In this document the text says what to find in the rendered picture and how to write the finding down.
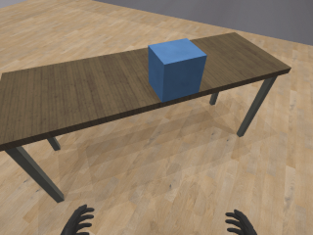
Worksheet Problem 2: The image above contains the robot right hand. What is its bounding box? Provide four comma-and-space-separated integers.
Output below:
225, 210, 257, 235

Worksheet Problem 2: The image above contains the table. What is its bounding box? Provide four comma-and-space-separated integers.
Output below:
0, 32, 291, 203

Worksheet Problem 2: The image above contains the robot left hand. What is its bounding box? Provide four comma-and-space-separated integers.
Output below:
61, 204, 95, 235

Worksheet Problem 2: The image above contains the carton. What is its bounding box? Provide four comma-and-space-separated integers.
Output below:
148, 38, 207, 103

